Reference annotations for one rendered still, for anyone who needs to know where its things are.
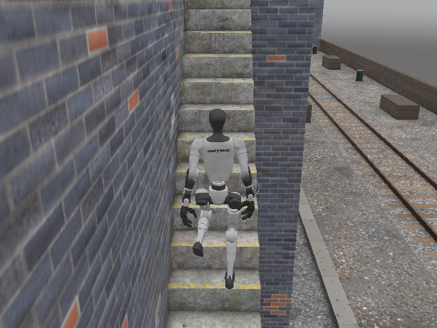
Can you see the stairs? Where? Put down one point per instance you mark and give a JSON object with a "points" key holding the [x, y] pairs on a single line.
{"points": [[217, 74]]}

